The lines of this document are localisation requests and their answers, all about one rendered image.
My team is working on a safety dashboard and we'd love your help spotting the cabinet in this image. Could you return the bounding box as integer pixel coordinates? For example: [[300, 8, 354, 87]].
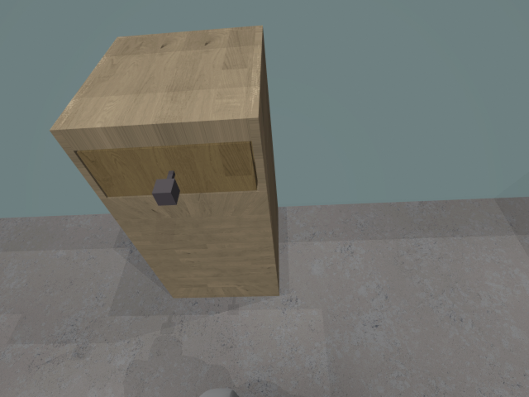
[[50, 26, 279, 299]]

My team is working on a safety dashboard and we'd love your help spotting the drawer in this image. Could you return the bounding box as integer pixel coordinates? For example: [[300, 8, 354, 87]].
[[77, 141, 258, 197]]

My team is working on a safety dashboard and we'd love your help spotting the handle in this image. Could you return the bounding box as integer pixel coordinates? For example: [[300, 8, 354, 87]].
[[152, 170, 180, 206]]

